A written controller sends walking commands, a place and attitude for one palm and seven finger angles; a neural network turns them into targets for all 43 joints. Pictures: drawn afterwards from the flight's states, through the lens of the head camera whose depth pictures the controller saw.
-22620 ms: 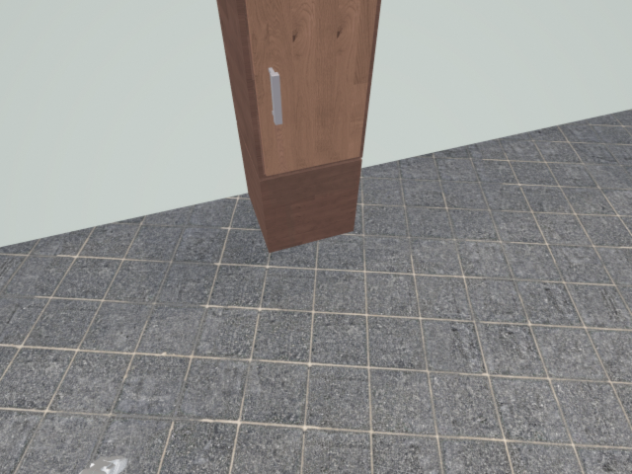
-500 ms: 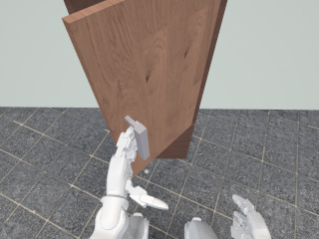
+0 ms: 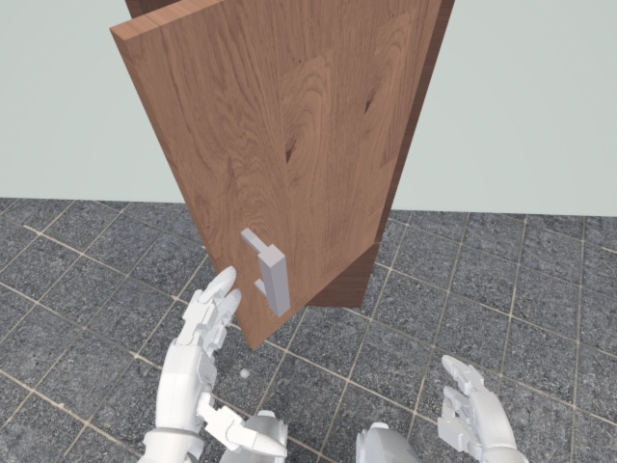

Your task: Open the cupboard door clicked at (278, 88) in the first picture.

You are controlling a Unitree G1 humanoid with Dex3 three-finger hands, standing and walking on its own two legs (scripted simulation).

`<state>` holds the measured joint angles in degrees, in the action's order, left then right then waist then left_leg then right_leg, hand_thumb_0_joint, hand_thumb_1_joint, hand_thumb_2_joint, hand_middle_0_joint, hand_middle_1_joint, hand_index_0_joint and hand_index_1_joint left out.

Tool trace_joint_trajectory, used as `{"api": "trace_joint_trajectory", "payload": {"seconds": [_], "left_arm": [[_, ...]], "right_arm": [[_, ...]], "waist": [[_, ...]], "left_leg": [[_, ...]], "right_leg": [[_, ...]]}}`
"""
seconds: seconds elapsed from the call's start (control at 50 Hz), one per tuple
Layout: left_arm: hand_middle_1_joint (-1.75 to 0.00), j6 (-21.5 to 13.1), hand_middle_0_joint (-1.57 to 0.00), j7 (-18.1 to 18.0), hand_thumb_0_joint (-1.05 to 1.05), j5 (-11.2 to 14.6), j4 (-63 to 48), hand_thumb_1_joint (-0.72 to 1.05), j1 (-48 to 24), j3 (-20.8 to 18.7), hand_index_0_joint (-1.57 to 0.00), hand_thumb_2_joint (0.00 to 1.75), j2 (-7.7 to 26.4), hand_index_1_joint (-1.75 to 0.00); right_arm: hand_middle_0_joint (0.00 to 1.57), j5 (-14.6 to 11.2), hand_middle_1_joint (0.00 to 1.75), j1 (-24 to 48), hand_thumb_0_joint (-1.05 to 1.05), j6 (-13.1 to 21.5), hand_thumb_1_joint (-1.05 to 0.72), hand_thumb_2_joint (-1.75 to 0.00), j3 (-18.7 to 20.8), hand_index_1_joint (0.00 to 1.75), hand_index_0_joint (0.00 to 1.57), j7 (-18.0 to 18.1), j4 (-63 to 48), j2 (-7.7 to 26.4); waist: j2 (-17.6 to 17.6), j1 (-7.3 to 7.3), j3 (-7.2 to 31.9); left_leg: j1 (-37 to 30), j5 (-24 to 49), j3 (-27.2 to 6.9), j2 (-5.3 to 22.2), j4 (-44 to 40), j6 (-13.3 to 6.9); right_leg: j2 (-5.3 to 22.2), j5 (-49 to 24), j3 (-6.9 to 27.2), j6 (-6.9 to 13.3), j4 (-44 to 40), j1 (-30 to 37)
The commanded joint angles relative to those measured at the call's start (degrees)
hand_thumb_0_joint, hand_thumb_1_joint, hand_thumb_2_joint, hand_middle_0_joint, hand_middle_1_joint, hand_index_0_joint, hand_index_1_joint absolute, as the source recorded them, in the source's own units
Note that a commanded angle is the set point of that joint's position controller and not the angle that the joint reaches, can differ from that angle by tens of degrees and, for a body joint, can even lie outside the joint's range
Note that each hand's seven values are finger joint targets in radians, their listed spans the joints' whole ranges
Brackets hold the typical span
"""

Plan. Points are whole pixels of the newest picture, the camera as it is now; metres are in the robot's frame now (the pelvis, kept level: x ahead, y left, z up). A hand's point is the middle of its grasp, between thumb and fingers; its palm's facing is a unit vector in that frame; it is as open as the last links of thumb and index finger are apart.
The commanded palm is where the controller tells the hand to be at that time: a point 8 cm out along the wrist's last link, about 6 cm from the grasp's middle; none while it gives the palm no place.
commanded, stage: slide the hand sideways off the handle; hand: left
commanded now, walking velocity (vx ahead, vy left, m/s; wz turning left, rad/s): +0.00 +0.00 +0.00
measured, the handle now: (265, 274) +0.34 +0.08 +0.05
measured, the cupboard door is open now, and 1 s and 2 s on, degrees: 46 46 46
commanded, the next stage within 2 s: draw the hand back to the body in 0.38 s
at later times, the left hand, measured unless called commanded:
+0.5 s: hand (203, 403) +0.19 +0.13 +0.05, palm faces +0.02 -1.00 +0.01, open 16.3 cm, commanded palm +0.16 +0.18 +0.06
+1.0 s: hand (131, 379) +0.19 +0.17 +0.14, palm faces +0.03 -1.00 -0.07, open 16.2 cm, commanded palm +0.15 +0.23 +0.15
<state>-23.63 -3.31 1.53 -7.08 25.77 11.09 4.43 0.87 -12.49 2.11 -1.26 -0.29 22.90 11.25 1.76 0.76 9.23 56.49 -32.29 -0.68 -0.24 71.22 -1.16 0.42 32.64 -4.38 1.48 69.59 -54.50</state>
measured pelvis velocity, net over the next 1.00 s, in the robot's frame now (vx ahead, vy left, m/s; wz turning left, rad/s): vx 0.01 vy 0.00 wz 0.01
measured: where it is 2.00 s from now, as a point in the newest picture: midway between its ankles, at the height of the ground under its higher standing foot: outside the picture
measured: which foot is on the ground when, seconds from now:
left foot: down 0.00-1.00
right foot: down 0.00-1.00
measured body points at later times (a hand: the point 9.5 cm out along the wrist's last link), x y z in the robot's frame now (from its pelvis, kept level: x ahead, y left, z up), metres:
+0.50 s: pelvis +0.00 -0.01 -0.01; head +0.07 +0.00 +0.43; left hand +0.18 +0.18 +0.05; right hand +0.20 -0.23 -0.09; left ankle +0.02 +0.11 -0.63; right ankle +0.01 -0.11 -0.63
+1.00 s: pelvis +0.01 +0.00 +0.04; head +0.03 +0.00 +0.49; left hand +0.18 +0.22 +0.14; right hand +0.19 -0.23 -0.02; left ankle +0.02 +0.11 -0.63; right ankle +0.01 -0.11 -0.63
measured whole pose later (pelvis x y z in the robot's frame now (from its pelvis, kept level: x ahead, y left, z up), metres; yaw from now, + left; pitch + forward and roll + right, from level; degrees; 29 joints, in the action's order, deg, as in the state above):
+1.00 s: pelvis +0.01 +0.00 +0.04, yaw +1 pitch +10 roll -2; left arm -14.5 7.8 13.6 -21.2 37.4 -4.4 13.2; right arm -2.6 -16.8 3.9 -1.1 3.9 22.8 12.9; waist 3.3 0.3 8.8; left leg 41.0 -29.0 -1.8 0.3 59.9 -1.1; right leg -0.6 28.5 -5.2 1.2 56.3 -38.1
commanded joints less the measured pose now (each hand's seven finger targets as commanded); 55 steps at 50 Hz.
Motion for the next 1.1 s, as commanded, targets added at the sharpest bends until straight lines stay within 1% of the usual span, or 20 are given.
{"api": "trace_joint_trajectory", "payload": {"seconds": [0.0,0.06,0.08,0.18,0.24,0.28,0.32,0.4,0.44,0.46,0.48,0.56,0.66,0.76,0.86,0.96,0.98,1.0,1.02,1.08], "left_arm": [[-0.3,-4.38,-0.15,1.1,0.0,1.82,-14.13,-0.5,4.36,-3.44,-0.15,0.3,1.8,-0.3],[-0.3,-4.71,-0.15,2.3,0.0,2.72,-15.14,-0.5,6.78,-5.73,-0.15,0.3,3.64,-0.3],[-0.3,-5.13,-0.15,2.89,0.0,2.9,-16.53,-0.5,6.34,-4.35,-0.15,0.3,2.81,-0.3],[-0.3,-6.05,-0.15,5.68,0.0,4.4,-16.6,-0.5,7.61,-6.07,-0.15,0.3,4.5,-0.3],[-0.3,-6.19,-0.15,7.22,0.0,5.99,-16.02,-0.5,9.4,-8.6,-0.15,0.3,5.73,-0.3],[-0.3,-6.21,-0.15,8.03,0.0,6.73,-17.32,-0.5,10.87,-9.6,-0.15,0.3,6.35,-0.3],[-0.3,-5.96,-0.15,8.69,0.0,7.57,-17.46,-0.5,11.89,-10.66,-0.15,0.3,6.78,-0.3],[-0.3,-5.83,-0.15,9.49,0.0,8.07,-18.29,-0.5,11.35,-8.68,-0.15,0.3,5.33,-0.3],[-0.3,-5.42,-0.15,9.64,0.0,7.87,-17.28,-0.5,9.94,-8.72,-0.15,0.3,5.78,-0.3],[-0.3,-5.27,-0.15,9.38,0.0,7.51,-17.28,-0.5,9.55,-9.63,-0.15,0.3,6.93,-0.3],[-0.3,-5.53,-0.15,9.19,0.0,7.39,-21.38,-0.5,8.23,-9.98,-0.15,0.3,8.16,-0.3],[-0.3,-2.24,-0.15,7.76,0.0,7.8,-24.68,-0.5,9.99,-13.73,-0.15,0.3,11.34,-0.3],[-0.3,2.03,-0.15,8.38,0.0,9.54,-23.4,-0.5,10.87,-13.54,-0.15,0.3,9.55,-0.3],[-0.3,3.63,-0.15,9.71,0.0,10.5,-23.33,-0.5,9.74,-15.7,-0.15,0.3,11.73,-0.3],[-0.3,4.32,-0.15,10.18,0.0,11.85,-25.73,-0.5,11.37,-18.39,-0.15,0.3,13.32,-0.3],[-0.3,5.81,-0.16,11.26,0.0,13.54,-26.77,-0.32,12.76,-21.69,-0.16,0.37,14.6,-0.3],[-0.3,10.8,-0.16,4.36,0.0,4.72,-29.61,-0.29,14.28,-23.72,-0.16,0.39,24.37,-0.3],[-0.3,13.76,-0.16,1.45,0.0,3.99,-31.27,-0.26,15.78,-21.43,-0.16,0.4,19.54,-0.3],[-0.3,16.17,-0.16,-0.3,0.0,2.93,-29.33,-0.22,16.28,-19.71,-0.16,0.42,17.45,-0.3],[-0.3,18.93,-0.16,-3.23,0.0,1.64,-30.69,-0.12,12.66,-20.81,-0.16,0.47,19.09,-0.3]], "right_arm": [[0.2,-0.34,0.3,1.74,0.0,2.99,-0.9,-0.9,3.21,0.3,0.2,0.79,-9.14,6.12],[0.2,-0.54,0.3,2.07,0.0,2.98,-0.9,-0.9,3.51,0.3,0.2,1.12,-9.14,6.25],[0.2,-0.48,0.3,2.05,0.0,3.22,-0.9,-0.9,3.44,0.3,0.2,1.14,-9.19,6.17],[0.2,-0.74,0.3,2.09,0.0,3.63,-0.9,-0.9,3.77,0.3,0.2,1.76,-8.77,6.62],[0.2,-0.91,0.3,2.04,0.0,3.78,-0.9,-0.9,4.0,0.3,0.2,2.19,-8.62,6.58],[0.2,-1.07,0.3,2.51,0.0,3.77,-0.9,-0.9,4.1,0.3,0.2,2.48,-9.09,6.51],[0.2,-1.29,0.3,2.4,0.0,3.67,-0.9,-0.9,4.22,0.3,0.2,2.6,-8.81,6.36],[0.2,-1.28,0.3,2.25,0.0,4.19,-0.9,-0.9,4.09,0.3,0.2,2.76,-8.94,6.62],[0.2,-1.32,0.3,2.38,0.0,4.19,-0.9,-0.9,4.06,0.3,0.2,2.89,-8.83,6.8],[0.2,-1.35,0.3,2.72,0.0,4.04,-0.9,-0.9,4.11,0.3,0.2,2.99,-8.91,6.94],[0.2,-1.3,0.3,2.62,0.0,4.11,-0.9,-0.9,4.06,0.3,0.2,2.96,-9.59,7.05],[0.2,-1.94,0.3,1.72,0.0,2.93,-0.9,-0.9,3.88,0.3,0.2,3.63,-10.57,6.72],[0.2,-2.82,0.3,1.75,0.0,2.46,-0.9,-0.9,3.16,0.3,0.2,4.23,-10.87,7.05],[0.2,-2.95,0.3,1.25,0.0,3.41,-0.9,-0.9,2.67,0.3,0.2,4.7,-10.57,7.7],[0.2,-3.18,0.3,1.09,0.0,4.57,-0.9,-0.9,2.46,0.3,0.2,4.7,-10.32,7.46],[0.2,-3.55,0.3,1.35,0.0,5.47,-0.9,-0.9,2.55,0.3,0.2,4.71,-9.52,7.4],[0.2,-3.02,0.3,1.22,0.0,3.92,-0.9,-0.9,2.81,0.3,0.2,6.48,-9.92,7.51],[0.2,-2.91,0.3,0.82,0.0,3.43,-0.9,-0.9,2.09,0.3,0.2,7.12,-10.37,6.19],[0.2,-2.81,0.3,0.54,0.0,2.87,-0.9,-0.9,1.87,0.3,0.2,7.26,-9.29,6.05],[0.2,-2.57,0.3,1.59,0.0,2.52,-0.9,-0.9,1.36,0.3,0.2,7.79,-8.28,6.73]], "waist": [[-3.05,-0.46,14.29],[-2.87,-0.05,14.14],[-1.91,-0.71,14.71],[-2.8,-1.43,12.58],[-3.59,-0.92,13.14],[-1.53,-0.16,14.18],[-1.63,-0.13,14.07],[-2.05,-0.95,13.78],[-3.17,-1.5,11.71],[-2.41,-1.05,11.41],[-0.17,-0.58,13.56],[0.19,0.23,14.83],[-1.42,-1.1,9.09],[-0.53,-1.35,5.59],[1.64,-0.27,5.38],[0.02,0.25,4.78],[1.74,3.08,6.78],[2.86,1.61,5.2],[3.64,1.08,2.28],[-0.48,0.7,1.03]], "left_leg": [[-8.8,15.15,-1.66,-1.1,-9.4,0.21],[-7.73,15.92,-1.69,-1.15,-8.88,0.16],[-8.15,16.39,-1.51,-1.2,-8.34,0.07],[-6.26,14.51,-1.85,-1.11,-7.26,-0.04],[-4.96,13.27,-1.67,-1.22,-6.65,0.08],[-5.41,14.26,-1.42,-1.28,-6.57,0.04],[-5.6,14.67,-1.53,-1.24,-6.69,0.15],[-5.59,14.31,-2.0,-1.23,-6.3,-0.07],[-4.14,12.26,-2.09,-1.22,-6.06,-0.06],[-3.71,11.7,-2.24,-1.09,-6.26,-0.09],[-5.52,12.06,-2.06,-1.06,-6.84,-0.13],[-9.75,13.1,-2.02,-0.98,-10.49,-0.27],[-12.21,11.14,-2.34,-0.89,-14.49,-0.33],[-14.61,9.04,-2.62,-0.8,-17.72,-0.24],[-18.76,13.13,-2.63,-0.69,-20.63,-0.11],[-21.31,16.9,-2.48,-0.57,-22.46,-0.08],[-23.67,18.69,-0.98,0.47,-25.84,-0.24],[-25.47,19.85,-0.74,0.19,-26.68,-0.32],[-26.38,19.79,-0.66,0.45,-27.45,-0.3],[-29.7,21.4,-0.91,0.73,-29.66,-0.72]], "right_leg": [[-1.25,-17.73,2.23,0.64,-9.55,10.88],[-1.39,-18.45,2.43,0.73,-9.23,11.43],[-1.16,-19.54,2.59,0.49,-8.99,10.97],[-1.35,-17.35,2.63,0.31,-8.86,9.12],[-1.3,-15.94,3.34,0.21,-9.17,9.69],[-1.27,-16.64,3.47,0.32,-8.85,10.17],[-1.38,-17.28,3.31,0.26,-8.8,10.43],[-1.44,-16.43,2.84,0.12,-8.5,9.07],[-1.42,-13.78,3.06,0.05,-9.1,8.07],[-1.57,-11.97,3.04,0.35,-8.99,7.62],[-1.39,-11.85,3.15,0.45,-9.05,8.12],[-1.9,-12.82,2.53,0.35,-11.93,12.2],[-2.19,-10.59,1.46,-0.16,-16.63,14.21],[-1.98,-7.17,1.51,-0.2,-20.26,15.53],[-2.14,-12.21,0.62,-0.01,-21.41,19.42],[-2.25,-16.88,0.28,-0.18,-23.18,23.01],[0.12,-18.29,4.3,0.49,-26.72,26.46],[0.37,-19.19,3.45,0.25,-27.81,26.77],[0.43,-19.02,2.85,0.07,-28.72,26.86],[0.31,-20.16,2.09,-0.34,-31.71,29.51]]}}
